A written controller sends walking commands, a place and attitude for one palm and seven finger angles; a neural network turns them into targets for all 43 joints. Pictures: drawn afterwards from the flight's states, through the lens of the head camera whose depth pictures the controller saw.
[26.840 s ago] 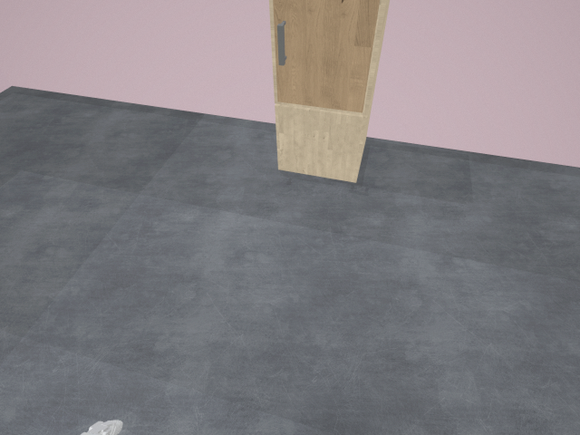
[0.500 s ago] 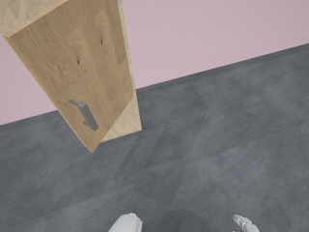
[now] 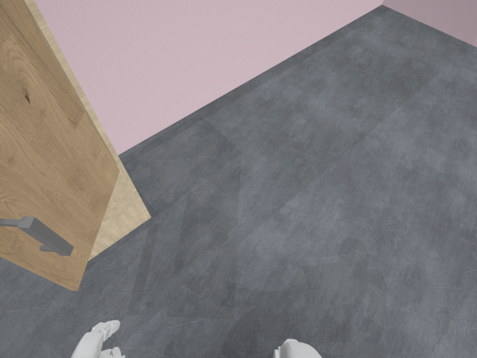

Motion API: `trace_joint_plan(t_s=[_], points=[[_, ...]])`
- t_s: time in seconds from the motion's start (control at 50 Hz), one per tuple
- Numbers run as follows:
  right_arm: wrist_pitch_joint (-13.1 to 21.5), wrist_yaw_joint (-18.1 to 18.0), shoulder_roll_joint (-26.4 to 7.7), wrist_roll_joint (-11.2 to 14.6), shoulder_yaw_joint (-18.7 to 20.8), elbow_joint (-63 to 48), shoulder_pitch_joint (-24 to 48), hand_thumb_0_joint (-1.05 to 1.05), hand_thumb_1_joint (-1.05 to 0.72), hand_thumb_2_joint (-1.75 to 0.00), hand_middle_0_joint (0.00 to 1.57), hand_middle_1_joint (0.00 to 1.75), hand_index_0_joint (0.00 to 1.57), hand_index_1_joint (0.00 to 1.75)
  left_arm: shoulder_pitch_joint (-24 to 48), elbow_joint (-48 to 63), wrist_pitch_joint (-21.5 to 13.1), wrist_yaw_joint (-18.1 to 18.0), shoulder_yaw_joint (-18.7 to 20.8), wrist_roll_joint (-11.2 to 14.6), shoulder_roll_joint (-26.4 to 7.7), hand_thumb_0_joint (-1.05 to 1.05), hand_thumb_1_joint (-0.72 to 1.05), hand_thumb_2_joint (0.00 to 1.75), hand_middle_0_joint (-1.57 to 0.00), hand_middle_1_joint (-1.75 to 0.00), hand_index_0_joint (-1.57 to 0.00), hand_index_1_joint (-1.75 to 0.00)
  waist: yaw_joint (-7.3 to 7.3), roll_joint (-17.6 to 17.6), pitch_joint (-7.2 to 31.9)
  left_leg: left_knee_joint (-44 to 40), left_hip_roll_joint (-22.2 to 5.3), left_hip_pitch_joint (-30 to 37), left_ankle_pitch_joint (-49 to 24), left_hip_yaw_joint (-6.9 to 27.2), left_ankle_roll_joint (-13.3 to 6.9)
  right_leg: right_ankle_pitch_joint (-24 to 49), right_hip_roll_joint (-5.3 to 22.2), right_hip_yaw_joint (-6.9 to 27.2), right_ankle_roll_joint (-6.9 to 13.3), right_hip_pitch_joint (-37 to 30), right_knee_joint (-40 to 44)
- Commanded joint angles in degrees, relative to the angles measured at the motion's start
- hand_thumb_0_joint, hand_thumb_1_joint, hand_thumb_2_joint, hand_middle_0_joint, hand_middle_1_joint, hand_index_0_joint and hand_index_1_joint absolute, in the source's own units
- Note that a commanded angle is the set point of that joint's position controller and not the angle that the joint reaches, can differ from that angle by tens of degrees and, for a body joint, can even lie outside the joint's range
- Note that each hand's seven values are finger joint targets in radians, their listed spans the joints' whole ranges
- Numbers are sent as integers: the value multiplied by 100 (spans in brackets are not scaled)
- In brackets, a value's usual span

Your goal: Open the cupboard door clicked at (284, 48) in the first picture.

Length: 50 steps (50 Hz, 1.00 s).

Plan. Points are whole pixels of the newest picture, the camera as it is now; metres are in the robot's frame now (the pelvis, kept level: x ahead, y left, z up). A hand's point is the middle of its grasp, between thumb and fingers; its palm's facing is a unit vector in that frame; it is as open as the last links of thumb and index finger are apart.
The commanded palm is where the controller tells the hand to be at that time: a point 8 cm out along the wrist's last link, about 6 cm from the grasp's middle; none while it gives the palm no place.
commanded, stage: walk to a spot facing it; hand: left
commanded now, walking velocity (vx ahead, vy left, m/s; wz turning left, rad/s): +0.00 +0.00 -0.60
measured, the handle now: (38, 237) +0.32 +0.41 -0.08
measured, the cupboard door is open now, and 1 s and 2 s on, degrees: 45 45 45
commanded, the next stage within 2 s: turn to face it in 1.84 s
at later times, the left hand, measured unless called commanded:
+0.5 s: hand (161, 332) +0.17 +0.16 -0.17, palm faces -0.26 -0.95 -0.16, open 7.4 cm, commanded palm none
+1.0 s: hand (252, 251) +0.34 -0.02 -0.16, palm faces -0.56 -0.80 -0.21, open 7.4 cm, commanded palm none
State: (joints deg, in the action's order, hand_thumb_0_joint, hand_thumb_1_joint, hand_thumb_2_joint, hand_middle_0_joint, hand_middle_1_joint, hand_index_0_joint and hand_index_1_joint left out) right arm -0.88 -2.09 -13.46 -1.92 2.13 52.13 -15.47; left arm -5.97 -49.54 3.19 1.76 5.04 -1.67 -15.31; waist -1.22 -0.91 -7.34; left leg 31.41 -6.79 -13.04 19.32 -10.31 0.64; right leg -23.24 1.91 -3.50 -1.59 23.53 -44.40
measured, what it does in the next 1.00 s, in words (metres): walks ahead, turning right: right foot, then left foot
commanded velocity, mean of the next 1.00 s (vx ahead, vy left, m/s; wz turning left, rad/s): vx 0.22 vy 0.00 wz -0.55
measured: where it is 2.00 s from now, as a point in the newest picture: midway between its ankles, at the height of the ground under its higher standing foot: (340, 264)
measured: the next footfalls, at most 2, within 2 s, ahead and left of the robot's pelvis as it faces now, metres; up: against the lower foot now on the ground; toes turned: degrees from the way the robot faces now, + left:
right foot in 0.06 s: +0.05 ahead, -0.13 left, +0.00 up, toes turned -6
left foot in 0.40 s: +0.09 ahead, +0.10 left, +0.00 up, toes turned -10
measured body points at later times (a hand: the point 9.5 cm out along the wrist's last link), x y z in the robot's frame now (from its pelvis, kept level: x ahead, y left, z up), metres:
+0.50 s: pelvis +0.04 +0.00 +0.00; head +0.08 +0.01 +0.45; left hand +0.19 +0.21 -0.16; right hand +0.02 -0.24 -0.14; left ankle +0.05 +0.10 -0.74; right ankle -0.01 -0.12 -0.68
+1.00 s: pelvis +0.15 -0.12 +0.00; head +0.19 -0.15 +0.44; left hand +0.37 +0.03 -0.15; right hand +0.01 -0.32 -0.15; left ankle +0.21 +0.03 -0.66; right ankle +0.11 -0.19 -0.74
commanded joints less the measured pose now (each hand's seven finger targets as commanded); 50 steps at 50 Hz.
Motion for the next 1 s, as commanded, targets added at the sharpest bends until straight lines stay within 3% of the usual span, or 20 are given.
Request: trace_joint_plan(t_s=[0.0, 0.02, 0.04, 0.08, 0.16, 0.34, 0.36, 0.38, 0.4, 0.42, 0.48, 0.54, 0.7, 0.74, 0.78, 0.8, 0.82, 0.86, 0.92, 0.98], points=[[70, 24, -1053, 65, 298, -359, -110, 0, -90, -90, 20, 30, 20, 30, -670, 253, -187, -13, 42, 26, -455, 0, 90, 90, -20, -30, -20, -30, 359, -465, 1153, 640, -969, -84, -2978, 351, -184, 1622, -85, -47, 299, -1879, 1777], [48, 67, -693, 131, 228, -494, -119, 0, -90, -90, 20, 30, 20, 30, -1056, 153, -240, -106, 153, -22, -1044, 0, 90, 90, -20, -30, -20, -30, 509, 1170, 1446, 1902, -306, -1348, -793, -226, 200, 3321, 1245, 1607, 780, -2997, 2118], [-14, 37, -564, 136, 181, -711, 138, 0, -90, -90, 20, 30, 20, 30, -1300, 70, -250, -176, 205, 56, -1393, 0, 90, 90, -20, -30, -20, -30, 667, 1757, 1418, 2984, 227, -1961, 1886, 247, 329, 4957, 2207, 2591, 1405, -2754, 2216], [-103, -29, -588, 129, 208, -538, 247, 0, -90, -90, 20, 30, 20, 30, -803, 170, -167, -304, 182, 43, -1123, 0, 90, 90, -20, -30, -20, -30, 483, 1598, 1092, 3678, 65, -2225, 1399, 998, 266, 3472, 1653, 2340, 1541, -2183, 2208], [-165, 43, -420, 98, 205, -323, -42, 0, -90, -90, 20, 30, 20, 30, -136, 402, -172, -314, 104, 22, -819, 0, 90, 90, -20, -30, -20, -30, 71, 931, 945, 3135, 182, -1521, 498, 874, 357, 2829, 1018, 1635, 1199, -1284, 2287], [44, 2, -309, 110, 177, -331, -491, 0, -90, -90, 20, 30, 20, 30, -116, 363, -164, -223, 176, 41, -696, 0, 90, 90, -20, -30, -20, -30, -127, 906, 1069, 121, 537, 44, 34, 773, 235, 955, 602, 2263, 944, -607, 2076], [123, -17, -520, 79, 198, -221, -862, 0, -90, -90, 20, 30, 20, 30, -46, 435, -146, -187, 135, 69, -509, 0, 90, 90, -20, -30, -20, -30, -300, 302, 1117, -816, 220, 886, 211, 1106, 88, -196, 227, 1983, 710, 203, 1691], [166, -35, -1114, -38, 314, -179, -1071, 0, -90, -90, 20, 30, 20, 30, -160, 559, -124, -108, 44, 114, -68, 0, 90, 90, -20, -30, -20, -30, -369, -1482, 979, -1679, -1263, 1570, 1460, 2901, -409, -1177, -653, 1064, 341, 1524, 200], [166, -84, -1394, -52, 355, -262, -1196, 0, -90, -90, 20, 30, 20, 30, 196, 811, -179, -40, 47, 65, -124, 0, 90, 90, -20, -30, -20, -30, -460, -1595, 678, -2276, -2301, 1094, 2090, 3917, -970, -1254, -454, 455, 154, 1927, -1044], [209, -41, -1146, -70, 300, -237, -1046, 0, -90, -90, 20, 30, 20, 30, 434, 710, -204, 12, 107, -63, -248, 0, 90, 90, -20, -30, -20, -30, -431, -1000, 359, -2395, -2106, 563, 2012, 3838, -906, -730, -211, 740, 152, 1779, -1738], [327, -29, -659, -31, 137, -323, -537, 0, -90, -90, 20, 30, 20, 30, 79, 447, -261, 154, 100, -47, -94, 0, 90, 90, -20, -30, -20, -30, -30, -675, 247, -2015, -1330, 576, 137, 1965, -607, 305, 136, 404, 47, 1746, -2256], [414, -49, -526, 4, 121, -79, -1015, 0, -90, -90, 20, 30, 20, 30, 127, 368, -273, 187, 16, -23, 144, 0, 90, 90, -20, -30, -20, -30, -148, -656, 508, -1664, -1144, 1294, -1723, 978, -577, 676, 220, 129, 2, 1808, -1919], [390, 33, -598, -54, 161, 260, -1424, 0, -90, -90, 20, 30, 20, 30, 859, 401, -302, 223, -83, 5, 250, 0, 90, 90, -20, -30, -20, -30, -359, -791, 246, -1472, -1395, 1120, -2199, 68, -588, 576, 159, -404, 192, 876, 161], [378, 67, -727, -42, 192, 268, -1287, 0, -90, -90, 20, 30, 20, 30, 500, 311, -343, 213, -60, -1, 120, 0, 90, 90, -20, -30, -20, -30, -125, -843, 489, -882, -1401, 1179, -2966, -169, -504, 353, -103, -632, 357, 161, 608], [372, 103, -785, 45, 183, 163, -905, 0, -90, -90, 20, 30, 20, 30, -924, -160, -419, 157, 65, -3, -195, 0, 90, 90, -20, -30, -20, -30, 625, -371, 1071, 877, -1037, 192, -3503, -637, -211, 822, -404, -759, 622, -2122, 1238], [397, 189, -526, 163, 127, -25, -718, 0, -90, -90, 20, 30, 20, 30, -1946, -427, -486, 69, 265, -16, -857, 0, 90, 90, -20, -30, -20, -30, 1110, 921, 1709, 2575, -560, -1411, -1859, -831, 54, 114, 823, 920, 1094, -3929, 1729], [414, 151, -332, 210, 95, -363, -285, 0, -90, -90, 20, 30, 20, 30, -2446, -566, -488, -22, 359, 107, -1373, 0, 90, 90, -20, -30, -20, -30, 1200, 1858, 1878, 4149, 217, -2840, 1734, -283, 262, 814, 2192, 3558, 1718, -4423, 2594], [348, 136, -394, 135, 193, -368, 312, 0, -90, -90, 20, 30, 20, 30, -1588, -360, -446, -144, 274, 127, -1049, 0, 90, 90, -20, -30, -20, -30, 824, 897, 915, 4742, -216, -3193, 778, 894, 157, -33, 2028, 3227, 1723, -2841, 2994], [171, 174, -207, 23, 184, -9, -117, 0, -90, -90, 20, 30, 20, 30, -622, -118, -533, -189, 58, 45, -415, 0, 90, 90, -20, -30, -20, -30, 101, 641, 403, 3527, -340, -2008, 8, 857, 280, 419, 1299, 1661, 1281, -961, 3304], [117, 219, -97, 9, 192, 81, -371, 0, -90, -90, 20, 30, 20, 30, -567, -193, -625, -144, 65, 26, -391, 0, 90, 90, -20, -30, -20, -30, -90, 681, 495, 2774, -140, -1716, -396, 724, 309, 539, 946, 1214, 1233, -865, 3368]])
